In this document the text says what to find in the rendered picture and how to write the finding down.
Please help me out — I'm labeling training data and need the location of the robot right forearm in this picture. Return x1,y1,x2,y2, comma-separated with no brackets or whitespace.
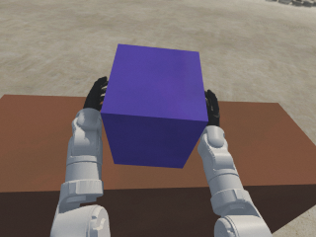
197,125,273,237

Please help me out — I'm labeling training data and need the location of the robot left forearm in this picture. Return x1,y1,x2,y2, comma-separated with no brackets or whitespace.
49,108,104,237

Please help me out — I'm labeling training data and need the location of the robot right upper arm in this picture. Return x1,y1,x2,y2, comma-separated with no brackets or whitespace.
213,215,272,237

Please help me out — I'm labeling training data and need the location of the robot left upper arm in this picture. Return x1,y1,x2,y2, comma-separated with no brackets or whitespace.
50,204,111,237

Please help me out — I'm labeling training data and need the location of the carton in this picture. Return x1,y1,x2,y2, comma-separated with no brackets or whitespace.
100,43,208,169

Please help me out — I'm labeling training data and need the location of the pedestal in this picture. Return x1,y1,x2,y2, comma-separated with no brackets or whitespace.
0,94,316,237

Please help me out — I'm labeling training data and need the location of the robot left hand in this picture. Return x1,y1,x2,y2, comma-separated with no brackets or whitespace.
83,76,109,111

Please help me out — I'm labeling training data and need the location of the robot right hand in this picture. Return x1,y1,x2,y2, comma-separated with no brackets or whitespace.
204,89,220,127

